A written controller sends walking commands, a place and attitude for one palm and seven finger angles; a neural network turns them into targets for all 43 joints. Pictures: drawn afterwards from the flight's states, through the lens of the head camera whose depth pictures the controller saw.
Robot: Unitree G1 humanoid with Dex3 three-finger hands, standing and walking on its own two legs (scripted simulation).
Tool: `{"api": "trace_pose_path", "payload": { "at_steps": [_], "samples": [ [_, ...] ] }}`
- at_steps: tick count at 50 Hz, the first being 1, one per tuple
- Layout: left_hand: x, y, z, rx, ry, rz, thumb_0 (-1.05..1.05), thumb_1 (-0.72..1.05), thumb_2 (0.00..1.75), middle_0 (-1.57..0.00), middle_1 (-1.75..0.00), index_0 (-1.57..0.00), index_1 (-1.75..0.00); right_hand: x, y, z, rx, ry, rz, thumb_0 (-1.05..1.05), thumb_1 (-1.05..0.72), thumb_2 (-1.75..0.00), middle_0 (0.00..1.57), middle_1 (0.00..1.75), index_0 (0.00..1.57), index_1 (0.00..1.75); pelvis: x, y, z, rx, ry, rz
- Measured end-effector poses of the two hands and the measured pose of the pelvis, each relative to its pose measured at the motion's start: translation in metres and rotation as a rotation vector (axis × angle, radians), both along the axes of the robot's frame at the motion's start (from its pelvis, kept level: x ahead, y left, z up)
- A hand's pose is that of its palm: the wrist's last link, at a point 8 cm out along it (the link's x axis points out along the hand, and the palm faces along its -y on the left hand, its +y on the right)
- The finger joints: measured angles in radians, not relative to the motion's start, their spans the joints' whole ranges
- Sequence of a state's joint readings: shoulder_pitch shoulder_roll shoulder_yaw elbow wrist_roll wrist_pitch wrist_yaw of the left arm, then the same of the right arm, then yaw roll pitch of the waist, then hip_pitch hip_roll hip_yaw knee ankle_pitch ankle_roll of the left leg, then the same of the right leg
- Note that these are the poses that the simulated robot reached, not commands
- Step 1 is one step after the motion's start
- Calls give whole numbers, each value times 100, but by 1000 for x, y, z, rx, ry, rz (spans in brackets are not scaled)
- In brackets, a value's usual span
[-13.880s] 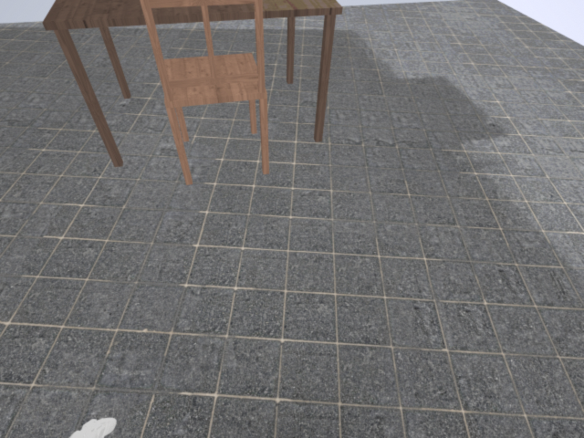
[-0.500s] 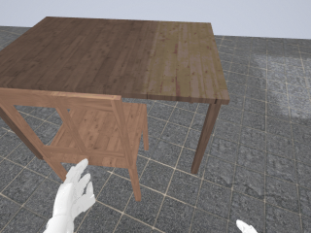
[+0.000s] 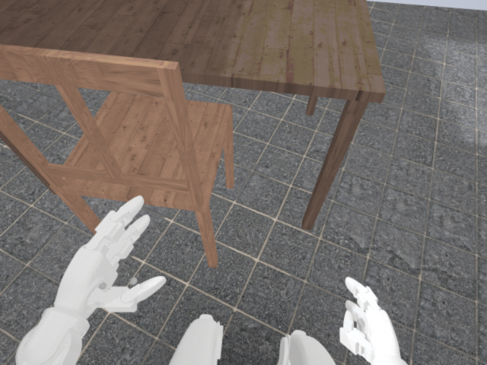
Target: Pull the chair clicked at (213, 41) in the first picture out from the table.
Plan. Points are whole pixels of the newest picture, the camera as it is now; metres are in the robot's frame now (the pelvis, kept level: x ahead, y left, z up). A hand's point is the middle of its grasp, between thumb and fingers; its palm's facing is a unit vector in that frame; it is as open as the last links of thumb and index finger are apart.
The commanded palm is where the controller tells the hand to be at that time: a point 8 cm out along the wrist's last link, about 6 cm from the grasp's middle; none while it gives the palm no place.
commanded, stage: raise the hand toward the chair's back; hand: left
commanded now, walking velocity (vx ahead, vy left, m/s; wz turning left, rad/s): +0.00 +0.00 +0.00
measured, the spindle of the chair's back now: (94, 136) +0.52 +0.36 +0.02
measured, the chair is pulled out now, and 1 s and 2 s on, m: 0.00 0.00 0.00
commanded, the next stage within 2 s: aim the fingers beside a spindle in 1.40 s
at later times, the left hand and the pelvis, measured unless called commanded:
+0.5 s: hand (105, 266) +0.24 +0.22 +0.07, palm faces -0.06 -1.00 -0.04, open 15.8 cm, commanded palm +0.22 +0.28 +0.07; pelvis +0.01 +0.03 +0.02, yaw -1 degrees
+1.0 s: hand (96, 242) +0.27 +0.24 +0.07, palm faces -0.09 -0.99 -0.05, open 16.9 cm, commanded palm +0.25 +0.30 +0.08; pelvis +0.03 +0.04 +0.03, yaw -1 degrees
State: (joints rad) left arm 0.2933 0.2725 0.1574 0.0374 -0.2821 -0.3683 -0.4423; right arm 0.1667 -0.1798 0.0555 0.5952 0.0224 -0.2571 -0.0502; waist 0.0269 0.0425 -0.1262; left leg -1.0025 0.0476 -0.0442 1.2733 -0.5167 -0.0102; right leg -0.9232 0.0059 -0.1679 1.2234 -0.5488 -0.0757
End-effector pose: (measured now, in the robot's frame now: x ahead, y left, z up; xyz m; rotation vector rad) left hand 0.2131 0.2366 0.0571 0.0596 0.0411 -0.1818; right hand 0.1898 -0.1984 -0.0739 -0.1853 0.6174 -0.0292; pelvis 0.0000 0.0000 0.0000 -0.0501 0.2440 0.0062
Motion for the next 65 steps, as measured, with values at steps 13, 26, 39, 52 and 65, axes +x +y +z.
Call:
{"api": "trace_pose_path", "payload": {
  "at_steps": [13,26,39,52,65],
  "samples": [
    [-9,30,7,15,19,167,0,-2,50,-11,-15,-11,-15,-38,-33,9,-83,88,-109,1,-90,-90,20,30,21,30,8,14,13,10,11,-16],
    [7,41,13,-16,-7,136,-1,-33,37,-8,-10,-8,-10,6,-8,38,-93,-41,-66,1,-90,-90,20,30,21,30,13,27,18,-8,-1,-7],
    [21,56,12,-7,44,113,-1,-48,30,-6,-8,-7,-8,9,17,38,-77,0,-10,1,-90,-90,21,30,21,30,21,37,23,-18,5,-5],
    [41,61,16,-5,60,98,-1,-50,30,-6,-8,-6,-8,-7,1,37,-97,60,-61,1,-90,-90,20,30,21,30,27,39,29,-14,9,-12],
    [36,54,15,3,44,109,-1,-50,30,-6,-8,-6,-8,-3,-6,39,-96,45,-54,1,-90,-90,20,30,21,30,26,33,28,-10,7,-10]
  ]
}}
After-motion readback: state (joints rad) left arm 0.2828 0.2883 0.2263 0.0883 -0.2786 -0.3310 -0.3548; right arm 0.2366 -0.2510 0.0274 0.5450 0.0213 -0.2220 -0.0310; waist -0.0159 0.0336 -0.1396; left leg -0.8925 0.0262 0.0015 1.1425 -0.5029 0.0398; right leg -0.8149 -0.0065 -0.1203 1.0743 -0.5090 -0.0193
